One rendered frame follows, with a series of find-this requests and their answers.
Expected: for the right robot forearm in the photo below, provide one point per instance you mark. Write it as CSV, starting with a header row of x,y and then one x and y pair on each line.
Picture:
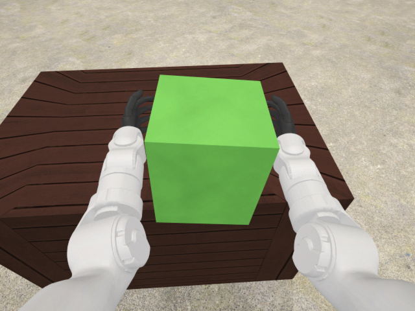
x,y
303,186

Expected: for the left robot upper arm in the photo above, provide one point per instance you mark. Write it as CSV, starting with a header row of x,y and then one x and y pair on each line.
x,y
103,256

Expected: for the left robot forearm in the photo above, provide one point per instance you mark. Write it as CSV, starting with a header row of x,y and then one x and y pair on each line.
x,y
121,180

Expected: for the right robot upper arm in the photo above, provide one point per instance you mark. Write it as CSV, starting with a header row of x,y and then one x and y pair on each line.
x,y
342,261

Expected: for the right robot hand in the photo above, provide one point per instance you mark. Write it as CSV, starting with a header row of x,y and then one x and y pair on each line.
x,y
284,122

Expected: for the left robot hand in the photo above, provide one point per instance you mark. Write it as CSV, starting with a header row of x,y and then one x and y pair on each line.
x,y
132,112

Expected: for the carton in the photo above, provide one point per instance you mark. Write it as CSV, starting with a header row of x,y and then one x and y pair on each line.
x,y
210,147

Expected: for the pedestal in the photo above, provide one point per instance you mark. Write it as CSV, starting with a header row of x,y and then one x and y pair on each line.
x,y
53,144

